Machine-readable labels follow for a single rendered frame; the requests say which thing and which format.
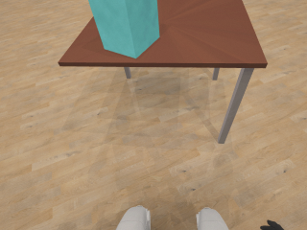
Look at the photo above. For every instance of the robot thigh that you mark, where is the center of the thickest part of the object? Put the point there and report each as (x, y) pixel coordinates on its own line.
(136, 218)
(210, 219)

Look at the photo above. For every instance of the left robot thigh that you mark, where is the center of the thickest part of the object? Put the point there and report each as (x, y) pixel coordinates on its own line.
(136, 218)

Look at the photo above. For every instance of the right robot hand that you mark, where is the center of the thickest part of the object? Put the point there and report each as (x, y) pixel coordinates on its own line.
(272, 225)

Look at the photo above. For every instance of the carton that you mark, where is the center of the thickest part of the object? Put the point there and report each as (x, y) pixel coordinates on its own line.
(126, 27)

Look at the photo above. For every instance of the right robot thigh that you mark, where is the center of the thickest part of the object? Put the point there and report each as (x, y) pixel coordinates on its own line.
(210, 219)

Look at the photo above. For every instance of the table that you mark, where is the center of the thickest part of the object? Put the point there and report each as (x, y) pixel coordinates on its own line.
(192, 34)

